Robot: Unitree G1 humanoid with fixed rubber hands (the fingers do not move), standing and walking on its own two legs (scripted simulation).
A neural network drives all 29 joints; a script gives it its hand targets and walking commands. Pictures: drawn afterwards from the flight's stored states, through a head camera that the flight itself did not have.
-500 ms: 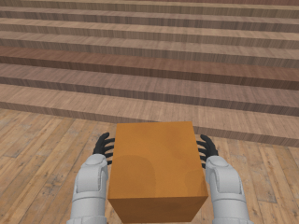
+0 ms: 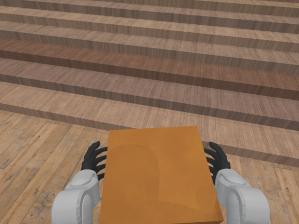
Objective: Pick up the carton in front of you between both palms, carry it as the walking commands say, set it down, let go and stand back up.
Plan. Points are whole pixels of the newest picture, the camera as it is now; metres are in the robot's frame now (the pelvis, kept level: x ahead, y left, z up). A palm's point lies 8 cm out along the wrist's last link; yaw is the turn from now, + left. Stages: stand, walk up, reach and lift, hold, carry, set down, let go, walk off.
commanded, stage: carry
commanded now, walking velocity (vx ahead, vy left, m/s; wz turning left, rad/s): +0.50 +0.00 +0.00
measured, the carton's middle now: (156, 188) +0.23 +0.01 +0.02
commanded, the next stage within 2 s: none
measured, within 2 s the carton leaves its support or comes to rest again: neither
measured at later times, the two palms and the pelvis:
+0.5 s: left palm (120, 88) +0.57 +0.14 +0.09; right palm (203, 93) +0.56 -0.16 +0.09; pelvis +0.33 +0.00 -0.02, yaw -1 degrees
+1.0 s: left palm (130, 34) +1.00 +0.15 +0.13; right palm (187, 37) +0.99 -0.15 +0.13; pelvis +0.67 +0.01 -0.03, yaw -3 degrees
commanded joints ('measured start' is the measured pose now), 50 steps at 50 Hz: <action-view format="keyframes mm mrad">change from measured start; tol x32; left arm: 1 -387 -697 -609 -99 -285 0 -84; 31 -609 -697 -623 -211 -342 2 -101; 50 -1150 -590 -345 345 -212 -14 16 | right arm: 1 -332 695 530 -81 188 -22 33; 27 -500 645 640 -295 289 8 85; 50 -1123 552 295 335 163 -34 -42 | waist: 1 -54 15 -151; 3 -75 386 -173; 22 -46 230 -11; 26 0 -243 -259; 45 5 -99 -57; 50 -125 398 -363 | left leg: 1 545 -4 64 -217 149 42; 4 722 432 -716 -454 48 271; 20 538 197 -24 -463 554 98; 23 470 136 92 -130 803 43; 27 -204 11 -136 714 -105 27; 47 262 -67 75 -175 192 95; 50 820 335 -733 -328 252 267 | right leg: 1 -217 -107 -35 217 298 -34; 5 -691 -21 105 870 -155 -22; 23 -57 106 -190 114 231 -59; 26 405 -374 712 -123 19 -281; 42 72 -163 43 -123 318 -170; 47 60 -98 -52 292 633 -92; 50 -606 132 81 995 -182 -19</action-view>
